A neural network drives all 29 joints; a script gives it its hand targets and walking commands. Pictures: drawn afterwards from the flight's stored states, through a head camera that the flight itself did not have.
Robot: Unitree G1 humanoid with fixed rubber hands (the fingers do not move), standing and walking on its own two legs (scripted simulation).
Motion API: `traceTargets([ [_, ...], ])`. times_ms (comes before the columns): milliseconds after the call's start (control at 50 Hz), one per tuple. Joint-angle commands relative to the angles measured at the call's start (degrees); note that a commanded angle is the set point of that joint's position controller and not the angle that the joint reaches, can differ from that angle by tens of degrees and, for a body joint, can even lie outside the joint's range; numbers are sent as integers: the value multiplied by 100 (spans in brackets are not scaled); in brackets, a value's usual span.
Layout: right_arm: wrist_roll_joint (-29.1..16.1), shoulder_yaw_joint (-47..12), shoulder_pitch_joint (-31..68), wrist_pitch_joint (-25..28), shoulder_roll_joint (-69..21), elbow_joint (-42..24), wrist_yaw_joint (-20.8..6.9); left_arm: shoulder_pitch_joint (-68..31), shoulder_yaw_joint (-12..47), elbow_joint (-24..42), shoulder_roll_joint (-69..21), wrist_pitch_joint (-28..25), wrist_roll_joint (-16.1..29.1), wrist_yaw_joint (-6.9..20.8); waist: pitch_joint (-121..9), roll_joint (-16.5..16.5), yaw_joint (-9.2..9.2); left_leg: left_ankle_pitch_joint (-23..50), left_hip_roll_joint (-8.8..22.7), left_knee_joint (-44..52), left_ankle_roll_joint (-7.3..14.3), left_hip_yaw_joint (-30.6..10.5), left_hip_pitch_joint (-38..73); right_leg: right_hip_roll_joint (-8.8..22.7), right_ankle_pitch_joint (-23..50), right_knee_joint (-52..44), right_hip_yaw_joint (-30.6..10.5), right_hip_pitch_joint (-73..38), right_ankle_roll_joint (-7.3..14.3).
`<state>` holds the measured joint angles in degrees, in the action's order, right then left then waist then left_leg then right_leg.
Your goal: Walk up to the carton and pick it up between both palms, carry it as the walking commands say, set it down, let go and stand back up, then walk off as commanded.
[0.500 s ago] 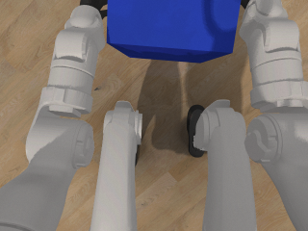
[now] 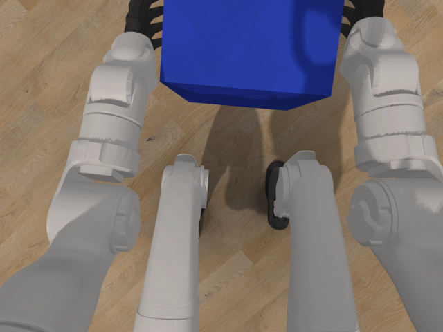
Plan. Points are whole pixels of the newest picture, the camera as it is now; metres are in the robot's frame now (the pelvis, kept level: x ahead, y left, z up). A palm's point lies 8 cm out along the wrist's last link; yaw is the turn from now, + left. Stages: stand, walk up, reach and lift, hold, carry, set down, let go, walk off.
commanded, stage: reach and lift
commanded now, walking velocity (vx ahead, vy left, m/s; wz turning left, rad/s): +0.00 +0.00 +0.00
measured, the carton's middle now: (246, 37) +0.54 +0.00 -0.16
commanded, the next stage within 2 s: none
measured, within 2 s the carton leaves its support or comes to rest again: neither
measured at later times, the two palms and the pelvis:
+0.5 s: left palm (119, 27) +0.50 +0.15 -0.02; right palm (396, 11) +0.51 -0.15 -0.01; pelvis +0.01 +0.00 +0.06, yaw +1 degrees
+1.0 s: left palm (86, 17) +0.47 +0.15 +0.05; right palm out of the picture +0.49 -0.15 +0.06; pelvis +0.01 +0.00 +0.12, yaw +1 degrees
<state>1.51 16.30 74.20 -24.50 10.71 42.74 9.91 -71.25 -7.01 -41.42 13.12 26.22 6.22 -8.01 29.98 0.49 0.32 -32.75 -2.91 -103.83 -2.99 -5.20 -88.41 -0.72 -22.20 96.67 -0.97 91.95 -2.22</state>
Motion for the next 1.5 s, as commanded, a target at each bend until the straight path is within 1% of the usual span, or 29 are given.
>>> traceTargets([
  [0,-983,-2660,3823,220,-7392,-1419,-1772,-5751,2561,2792,-7185,-624,756,1821,-14221,335,-735,1302,-728,1709,32,831,3058,-938,1166,-816,480,-4533,236],
  [120,-1087,-2813,3760,179,-7504,-1565,-1744,-5645,2589,2858,-7083,-617,712,1810,-14046,240,-609,1210,-712,1978,85,828,3190,-932,1073,-1118,371,-4928,188],
  [200,-927,-2621,3553,196,-7520,-1300,-1752,-5460,2569,2500,-7228,-597,674,1869,-13623,304,-748,999,-704,2220,75,784,3161,-906,892,-1337,386,-4882,201],
  [220,-952,-2689,3569,203,-7587,-1378,-1763,-5391,2556,2570,-7206,-612,660,1867,-13710,266,-676,1074,-699,2226,87,776,3263,-903,935,-1363,377,-4903,199],
  [260,-879,-2653,3276,180,-7659,-1178,-1783,-5353,2600,2604,-7244,-623,637,1892,-13761,278,-693,1138,-706,2288,73,785,3249,-903,1055,-1409,369,-5056,188],
  [320,-962,-2764,3179,176,-7689,-1414,-1794,-5241,2762,2783,-7331,-617,729,1908,-14071,307,-794,1317,-710,2403,63,744,3655,-916,1229,-1554,368,-5350,189],
  [360,-1005,-2880,3118,155,-7672,-1524,-1795,-5147,2811,2822,-7368,-585,743,1900,-14265,322,-744,1482,-725,2479,53,727,3831,-925,1381,-1602,334,-5567,186],
  [380,-1078,-3027,3201,158,-7684,-1833,-1787,-5156,2926,3026,-7371,-585,801,1901,-14543,281,-718,1671,-726,2500,59,728,4040,-937,1572,-1666,309,-5816,169],
  [480,-1158,-3169,3061,168,-7570,-1811,-1800,-4926,3070,2979,-7374,-577,751,1855,-14042,445,-690,1597,-698,2805,37,631,4192,-922,1489,-1863,276,-5761,182],
  [500,-1185,-3276,3017,174,-7621,-1886,-1799,-4884,3132,3101,-7383,-591,768,1839,-14107,376,-646,1720,-708,2824,33,642,4272,-919,1610,-1927,243,-5969,176],
  [520,-1090,-3153,2946,173,-7519,-1740,-1816,-4916,3111,3073,-7390,-607,761,1834,-13936,394,-738,1602,-690,2888,7,616,4242,-915,1492,-1957,259,-5821,182],
  [580,-1002,-3141,2842,181,-7577,-1591,-1815,-4724,3030,2778,-7362,-608,659,1851,-13481,252,-718,1419,-678,3069,47,598,4066,-879,1317,-2156,219,-5905,155],
  [620,-1021,-3121,2787,188,-7693,-1510,-1834,-4750,3013,2775,-7369,-626,644,1866,-13408,309,-661,1347,-670,3217,81,577,4114,-855,1276,-2262,190,-6020,153],
  [660,-922,-3072,2665,178,-7667,-1480,-1845,-4702,3070,2753,-7466,-616,672,1898,-13452,325,-775,1300,-667,3282,57,585,4217,-845,1242,-2380,189,-6128,160],
  [680,-920,-3107,2594,178,-7745,-1521,-1858,-4515,3033,2682,-7549,-601,645,1919,-13595,262,-713,1362,-679,3344,72,568,4336,-838,1301,-2421,197,-6291,156],
  [740,-922,-3129,2502,181,-7697,-1598,-1884,-4482,3117,2718,-7568,-602,645,1946,-13580,362,-786,1416,-662,3454,57,547,4421,-837,1379,-2521,182,-6379,154],
  [840,-1064,-3446,2602,156,-7776,-2104,-1897,-4416,3215,3058,-7553,-585,719,1983,-13964,202,-677,1686,-686,3660,109,523,4773,-829,1675,-2774,81,-7076,124],
  [900,-1052,-3431,2431,117,-7781,-1884,-1908,-4273,3196,2898,-7509,-559,650,1986,-13450,277,-639,1493,-648,3906,121,476,4729,-788,1458,-2940,65,-7001,119],
  [960,-1058,-3469,2371,106,-7806,-1941,-1931,-4355,3284,3068,-7549,-558,706,2003,-13530,261,-726,1402,-654,4064,122,471,4890,-771,1440,-3153,14,-7338,128],
  [1040,-966,-3335,2289,91,-7827,-1828,-1966,-4090,3164,2740,-7651,-520,633,2064,-13157,266,-729,1225,-603,4357,151,402,4967,-729,1227,-3406,15,-7389,145],
  [1060,-928,-3265,2240,91,-7756,-1791,-1981,-4087,3156,2710,-7716,-517,640,2072,-13035,318,-812,1212,-598,4428,124,404,4984,-728,1223,-3460,40,-7349,156],
  [1100,-863,-3190,2191,86,-7813,-1696,-2032,-3973,3048,2614,-7684,-523,538,2106,-12855,281,-753,1152,-584,4535,151,387,5032,-706,1133,-3568,53,-7361,151],
  [1180,-833,-3223,1843,82,-7892,-1859,-2053,-3781,3220,2920,-7819,-541,593,2149,-13189,288,-869,1700,-601,4662,139,366,5460,-714,1731,-3746,19,-7902,155],
  [1220,-795,-3213,1880,86,-7878,-1899,-2071,-3676,3115,2786,-7850,-532,545,2178,-12996,221,-838,1595,-589,4803,166,330,5510,-694,1577,-3863,12,-7898,157],
  [1240,-851,-3245,1772,74,-7996,-1896,-2090,-3812,3176,2997,-7846,-565,593,2177,-13070,268,-819,1602,-563,4875,181,308,5644,-694,1588,-3934,-24,-8060,177],
  [1380,-611,-3012,1254,126,-7937,-1610,-2184,-3133,3096,2561,-8067,-567,330,2202,-11765,403,-914,1751,-491,5313,119,237,5751,-662,1760,-4327,8,-7898,218],
  [1400,-482,-2851,1032,107,-8005,-1281,-2202,-2900,2891,2289,-8002,-569,178,2216,-11172,294,-869,1624,-472,5411,144,251,5476,-643,1618,-4418,4,-7781,192],
  [1440,-416,-2793,894,137,-8099,-1228,-2224,-2676,2782,2121,-8132,-608,109,2242,-10672,222,-863,1698,-459,5543,161,244,5439,-652,1677,-4536,-10,-7710,185],
  [1480,-255,-2640,686,126,-8182,-956,-2264,-2520,2527,1917,-8155,-625,-49,2260,-9810,131,-837,1408,-436,5744,190,238,5301,-618,1347,-4728,-38,-7569,192],
])
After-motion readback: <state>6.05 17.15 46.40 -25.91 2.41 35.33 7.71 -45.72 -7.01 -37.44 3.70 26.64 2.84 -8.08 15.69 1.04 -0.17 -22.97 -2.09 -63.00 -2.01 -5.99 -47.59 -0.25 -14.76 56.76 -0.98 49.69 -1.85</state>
